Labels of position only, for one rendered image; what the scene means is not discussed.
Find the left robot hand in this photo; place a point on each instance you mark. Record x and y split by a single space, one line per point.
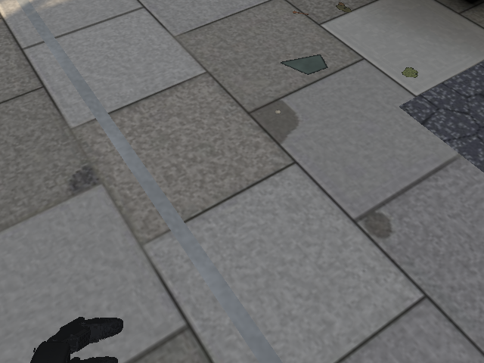
74 336

